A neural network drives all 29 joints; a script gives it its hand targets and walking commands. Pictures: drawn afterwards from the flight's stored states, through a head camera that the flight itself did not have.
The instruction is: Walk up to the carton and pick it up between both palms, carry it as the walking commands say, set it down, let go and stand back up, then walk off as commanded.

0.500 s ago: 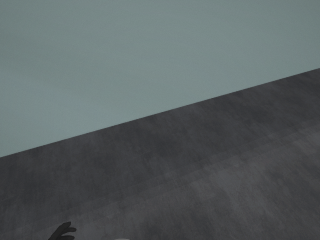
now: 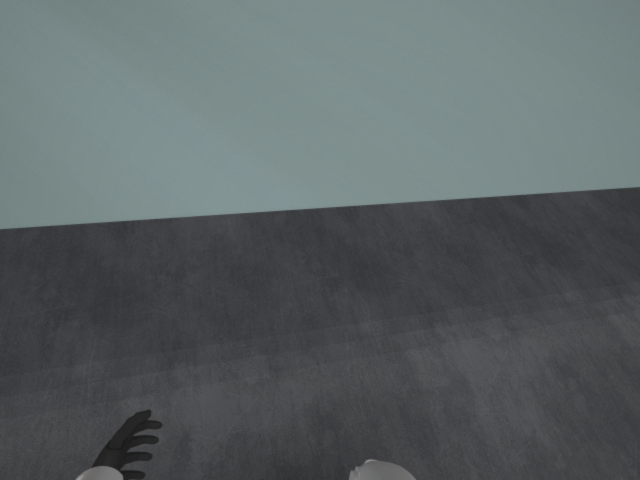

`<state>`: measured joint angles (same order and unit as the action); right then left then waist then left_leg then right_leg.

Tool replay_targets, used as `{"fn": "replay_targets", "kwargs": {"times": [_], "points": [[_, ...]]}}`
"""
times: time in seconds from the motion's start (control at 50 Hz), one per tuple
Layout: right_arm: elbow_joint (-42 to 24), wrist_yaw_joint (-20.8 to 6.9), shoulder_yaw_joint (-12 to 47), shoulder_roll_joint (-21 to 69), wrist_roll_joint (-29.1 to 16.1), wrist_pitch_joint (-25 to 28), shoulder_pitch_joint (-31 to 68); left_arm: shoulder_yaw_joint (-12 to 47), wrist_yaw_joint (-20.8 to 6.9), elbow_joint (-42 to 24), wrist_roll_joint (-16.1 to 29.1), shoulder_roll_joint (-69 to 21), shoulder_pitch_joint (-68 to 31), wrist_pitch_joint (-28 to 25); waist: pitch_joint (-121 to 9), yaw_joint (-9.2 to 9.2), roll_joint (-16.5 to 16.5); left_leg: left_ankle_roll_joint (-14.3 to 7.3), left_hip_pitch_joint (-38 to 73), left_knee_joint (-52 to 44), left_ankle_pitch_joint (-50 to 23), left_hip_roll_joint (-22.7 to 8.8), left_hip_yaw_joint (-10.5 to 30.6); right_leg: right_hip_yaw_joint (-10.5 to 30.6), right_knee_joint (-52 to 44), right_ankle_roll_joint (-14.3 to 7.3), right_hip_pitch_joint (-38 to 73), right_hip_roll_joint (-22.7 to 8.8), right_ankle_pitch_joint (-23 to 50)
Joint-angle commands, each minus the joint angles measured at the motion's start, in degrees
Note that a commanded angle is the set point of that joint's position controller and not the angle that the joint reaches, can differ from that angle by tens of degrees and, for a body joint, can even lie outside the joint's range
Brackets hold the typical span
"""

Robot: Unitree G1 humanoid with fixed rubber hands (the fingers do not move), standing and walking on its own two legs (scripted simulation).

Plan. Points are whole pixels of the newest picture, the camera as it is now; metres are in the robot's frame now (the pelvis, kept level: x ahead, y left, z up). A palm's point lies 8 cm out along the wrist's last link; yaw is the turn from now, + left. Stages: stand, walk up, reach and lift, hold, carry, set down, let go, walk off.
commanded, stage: walk up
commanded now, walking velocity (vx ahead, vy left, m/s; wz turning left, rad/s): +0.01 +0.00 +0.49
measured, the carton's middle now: out of the picture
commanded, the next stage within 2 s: none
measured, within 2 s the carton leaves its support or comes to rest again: neither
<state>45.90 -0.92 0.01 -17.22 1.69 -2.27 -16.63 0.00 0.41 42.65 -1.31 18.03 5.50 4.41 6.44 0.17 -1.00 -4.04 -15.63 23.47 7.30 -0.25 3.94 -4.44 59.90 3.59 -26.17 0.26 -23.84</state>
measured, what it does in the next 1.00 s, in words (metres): walks backwards, turning left: right foot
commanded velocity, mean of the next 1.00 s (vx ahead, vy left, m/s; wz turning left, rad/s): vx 0.01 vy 0.00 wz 0.50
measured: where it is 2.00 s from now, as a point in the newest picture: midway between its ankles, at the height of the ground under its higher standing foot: outside the picture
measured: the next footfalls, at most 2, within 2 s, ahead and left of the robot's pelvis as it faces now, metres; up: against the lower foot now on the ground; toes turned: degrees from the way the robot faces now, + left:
right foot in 0.50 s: -0.04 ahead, -0.18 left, +0.00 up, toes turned +6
left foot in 1.26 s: -0.11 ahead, +0.09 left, +0.00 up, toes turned +27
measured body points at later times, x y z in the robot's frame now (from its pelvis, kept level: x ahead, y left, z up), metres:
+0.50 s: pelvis -0.09 -0.09 -0.02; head -0.06 -0.08 +0.43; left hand +0.00 +0.20 -0.14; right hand +0.02 -0.35 -0.15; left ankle +0.05 +0.05 -0.75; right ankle -0.08 -0.18 -0.75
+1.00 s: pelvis -0.13 -0.12 -0.01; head -0.13 -0.15 +0.44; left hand -0.10 +0.17 -0.10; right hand +0.02 -0.35 -0.15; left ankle -0.22 +0.02 -0.65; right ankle -0.08 -0.18 -0.75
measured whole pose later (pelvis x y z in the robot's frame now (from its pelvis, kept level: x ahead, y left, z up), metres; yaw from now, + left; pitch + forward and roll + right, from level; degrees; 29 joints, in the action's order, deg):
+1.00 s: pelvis -0.13 -0.12 -0.01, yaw +21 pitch -2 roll +3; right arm 45.8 -1.8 -2.0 -17.3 0.5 -5.6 -19.5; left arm 0.0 1.8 39.4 -0.9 13.6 12.9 4.4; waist -0.8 0.6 1.1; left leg 1.5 -26.2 67.6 14.7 0.1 1.3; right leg -13.8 28.8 -2.8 -12.4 -6.4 -14.5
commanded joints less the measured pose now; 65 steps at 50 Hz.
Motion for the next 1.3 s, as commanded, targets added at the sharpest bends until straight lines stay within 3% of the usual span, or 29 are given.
{"fn": "replay_targets", "kwargs": {"times": [0.0,0.06,0.14,0.18,0.22,0.34,0.4,0.42,0.44,0.46,0.48,0.5,0.52,0.56,0.62,0.7,0.72,0.8,0.86,0.96,1.0,1.06,1.12,1.14,1.16,1.2,1.22,1.24,1.28], "points": [[-2.16,0.62,-5.42,-9.62,0.47,0.48,-2.70,-4.38,-0.27,-2.98,0.55,5.09,-1.30,0.21,-7.17,-1.22,10.94,3.28,12.46,-10.82,-1.66,-10.02,24.24,9.34,-1.42,0.23,-3.58,-0.39,4.88],[-2.16,0.75,-5.50,-9.67,1.02,-0.21,-4.00,-4.51,-0.34,-3.16,0.84,4.79,-0.35,0.67,-6.11,-1.35,9.79,2.92,10.00,-14.18,6.16,-9.16,25.78,8.04,-3.29,0.49,-2.06,0.65,3.80],[-2.13,0.62,-5.04,-8.92,1.11,-0.35,-2.91,-4.01,-0.24,-5.10,1.29,4.01,-3.59,0.72,-4.80,-2.69,10.11,-1.88,5.27,-15.68,21.54,-8.38,25.49,7.90,-8.97,0.08,0.96,0.76,2.11],[-2.12,0.27,-6.01,-11.70,-1.25,-0.88,-5.76,-3.64,-0.04,-4.09,0.49,3.34,-2.94,0.02,-4.16,-3.00,13.51,-3.30,1.62,-16.27,15.89,-8.06,28.07,4.55,-8.74,0.60,2.21,2.38,1.48],[-1.77,0.44,-6.10,-10.91,-1.21,-0.87,-6.88,-3.88,0.17,-4.09,0.63,3.35,-2.78,-0.59,-5.21,-2.66,10.39,-3.16,4.79,-16.00,13.95,-9.15,30.08,6.89,-9.65,0.40,1.92,1.40,-0.03],[-3.07,0.34,-6.83,-12.35,-0.88,-1.31,-2.64,-3.59,0.37,-2.13,1.66,2.46,2.01,-1.06,-7.62,-0.89,13.36,-1.43,-2.70,-15.89,12.47,-6.75,25.85,3.91,-19.23,-0.03,12.38,3.22,-1.64],[-4.93,0.36,-6.66,-10.38,-1.30,-1.85,5.21,-4.29,1.02,0.35,2.56,4.67,11.52,-1.07,-8.01,5.86,8.07,3.00,-20.64,-11.51,18.26,-0.15,16.46,2.25,-34.35,-3.07,32.75,0.92,2.10],[-5.09,0.86,-6.47,-9.94,-1.53,-1.61,4.32,-4.76,1.37,0.38,2.48,6.49,12.12,-0.85,-9.22,6.57,-0.88,2.23,-21.79,-2.45,23.37,1.79,15.20,8.08,-40.85,-4.46,30.60,-4.46,0.32],[-5.31,0.67,-6.31,-6.31,-1.57,-1.58,2.86,-5.55,1.56,-1.54,1.82,10.19,8.38,-1.14,-7.35,5.73,-13.70,5.71,-21.80,20.54,17.33,9.89,2.51,18.78,-49.67,-6.93,22.79,-17.64,-6.10],[-4.18,0.49,-6.44,-5.92,-0.20,-1.55,0.69,-5.59,1.89,-4.21,1.08,10.51,2.84,-1.27,-3.15,2.56,-11.74,7.76,-21.88,33.30,15.61,5.84,1.38,21.25,-52.18,-8.56,14.58,-24.30,-7.63],[-3.90,0.33,-6.93,-6.68,0.53,-1.89,-1.62,-5.01,1.80,-5.18,1.07,9.39,-1.52,-1.27,-1.15,-0.88,-9.47,7.80,-20.57,42.35,14.65,5.11,1.11,17.79,-50.75,-7.42,9.46,-22.28,-6.99],[-3.94,-0.13,-6.65,-5.35,0.80,-2.15,-3.59,-4.77,1.92,-6.36,1.19,7.87,0.56,-1.70,-1.05,-1.76,-4.91,7.92,-25.37,44.44,13.54,4.42,-0.37,17.34,-49.42,-4.74,13.58,-21.62,-1.97],[-4.57,-0.96,-7.93,-6.97,0.40,-2.72,-0.92,-4.63,2.17,-7.52,1.75,8.44,-2.41,-1.81,-2.41,-2.47,-7.32,7.72,-20.84,46.65,13.08,1.29,-3.02,14.54,-51.13,-7.29,6.95,-22.66,-6.23],[-2.93,-1.42,-7.64,-6.32,-0.58,-3.53,0.03,-3.34,2.06,-5.94,1.61,4.16,-3.46,-1.27,-1.19,-3.38,-4.48,8.45,-20.71,51.17,8.25,-0.18,-3.63,9.02,-50.48,-5.47,7.83,-18.17,-3.19],[-1.18,-1.25,-7.19,-6.26,-1.82,-3.51,-6.27,-3.46,3.06,-5.90,1.44,4.46,2.28,-1.38,-3.49,-2.97,-4.56,8.48,-18.86,48.90,5.36,1.09,-3.02,4.67,-47.36,2.03,13.84,-14.27,-0.63],[-2.67,-1.12,-6.85,-5.64,-2.00,-3.61,-1.15,-4.06,2.38,-5.75,1.45,4.49,7.00,-1.73,-4.91,0.37,-7.23,10.48,-22.88,47.12,4.21,-0.22,-3.16,4.80,-47.90,-0.43,22.95,-15.77,0.63],[-2.34,-0.79,-7.05,-6.31,-1.16,-3.58,-1.57,-3.83,2.52,-5.18,1.72,4.90,8.22,-1.56,-5.91,0.70,-4.82,9.31,-21.26,47.93,4.01,0.02,-3.68,3.85,-48.10,1.25,22.10,-16.17,0.09],[-2.63,-0.95,-6.90,-5.29,-1.91,-3.74,-3.19,-4.30,2.00,-7.36,1.60,6.13,5.67,-0.92,-4.71,-0.30,-13.06,10.26,-17.98,46.67,6.90,-1.84,-5.84,4.21,-50.77,-1.54,16.67,-18.91,-5.55],[-2.17,-1.21,-6.77,-5.58,-1.79,-3.42,-5.39,-4.17,2.41,-9.31,1.94,5.48,2.37,-0.92,-4.23,-2.75,-9.38,9.57,-15.73,45.28,7.22,-1.73,-7.28,1.15,-49.95,-2.66,14.30,-18.16,-3.50],[-3.53,-1.51,-6.17,-6.21,-1.29,-2.96,-3.18,-4.51,2.22,-7.46,0.84,5.24,3.07,-1.19,-5.49,-2.22,-7.60,9.78,-16.52,42.20,10.46,-4.04,-8.01,0.30,-49.09,-8.40,17.03,-22.44,-1.61],[-2.81,-1.21,-6.05,-6.15,-1.18,-2.28,-6.43,-4.73,1.66,-8.02,0.48,6.07,0.27,-1.19,-6.37,-4.47,-7.99,9.43,-15.44,39.31,11.10,-4.43,-8.70,-0.29,-48.43,-8.50,17.99,-21.88,-1.00],[-4.55,-1.16,-5.12,-4.12,-0.60,-1.79,-2.90,-4.78,1.54,-7.60,0.37,5.70,3.71,-1.22,-6.72,-2.23,-5.73,7.42,-15.07,27.73,12.77,-4.98,-8.29,-2.39,-44.73,-8.03,20.65,-21.46,2.63],[-3.84,-1.12,-4.58,-4.44,-0.56,-1.23,-4.21,-5.38,0.87,-6.90,0.16,6.67,0.79,-0.81,-6.61,-3.13,-7.56,5.42,-9.80,18.13,14.39,-5.11,-8.87,-5.00,-41.23,-8.10,19.58,-21.99,5.24],[-3.68,-1.01,-4.82,-4.74,-0.59,-0.51,-7.99,-5.48,0.36,-6.57,0.02,7.05,-1.82,-0.55,-8.76,-5.65,-5.91,3.91,-6.24,10.56,12.12,-4.63,-8.87,-6.11,-34.32,-7.15,20.15,-21.74,5.50],[-2.43,-0.91,-4.95,-5.18,-0.12,-0.10,-10.17,-5.08,0.21,-7.15,0.19,6.33,-1.97,-0.40,-9.98,-6.40,-1.86,2.46,-0.41,2.73,10.54,-4.54,-6.20,-7.84,-25.05,-5.83,17.42,-17.89,6.00],[-2.16,0.40,-7.27,-14.29,1.43,1.14,-8.86,-4.59,-0.23,-8.13,1.15,2.66,-0.89,0.40,-1.39,-6.01,20.01,-3.46,0.45,-10.62,-2.20,-16.68,26.69,-5.36,-5.66,-0.20,-3.25,-4.14,-11.69],[-3.15,0.43,-7.82,-16.17,1.05,1.14,-7.75,-4.08,-0.88,-9.39,1.13,2.26,-1.16,0.25,-0.32,-4.11,19.23,-5.27,-2.62,-14.15,0.16,-18.58,35.68,0.33,0.05,1.41,-5.35,-1.94,-11.61],[-2.97,0.43,-7.98,-15.37,0.56,1.31,-7.53,-4.44,-1.23,-7.96,0.83,2.42,-1.79,0.44,0.22,-4.00,13.72,-3.34,-4.36,-13.78,14.60,-16.49,30.69,4.29,2.77,-0.32,-4.40,-4.29,-7.80],[-4.36,1.47,-6.23,-11.54,0.47,1.12,-2.52,-4.10,-1.71,-6.24,0.67,3.38,-3.34,0.11,1.22,-2.53,10.73,-0.83,-12.06,-14.69,22.72,-10.39,25.41,3.69,-0.41,-1.22,2.41,-1.92,-2.13]]}}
